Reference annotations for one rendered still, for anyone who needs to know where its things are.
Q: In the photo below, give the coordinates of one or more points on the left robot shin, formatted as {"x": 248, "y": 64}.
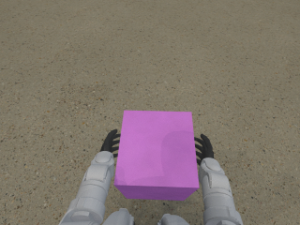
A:
{"x": 123, "y": 209}

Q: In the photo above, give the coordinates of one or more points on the robot left forearm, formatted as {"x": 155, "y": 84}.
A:
{"x": 89, "y": 204}

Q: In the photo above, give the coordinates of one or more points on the carton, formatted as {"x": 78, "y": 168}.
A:
{"x": 157, "y": 156}

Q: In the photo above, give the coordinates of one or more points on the robot right thigh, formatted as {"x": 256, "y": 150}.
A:
{"x": 172, "y": 220}

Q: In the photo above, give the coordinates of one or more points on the robot left hand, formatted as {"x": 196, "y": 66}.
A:
{"x": 109, "y": 142}

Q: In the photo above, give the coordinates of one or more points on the robot right hand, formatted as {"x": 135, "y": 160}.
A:
{"x": 206, "y": 148}

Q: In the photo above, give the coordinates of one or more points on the robot right forearm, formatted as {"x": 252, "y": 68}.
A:
{"x": 219, "y": 208}

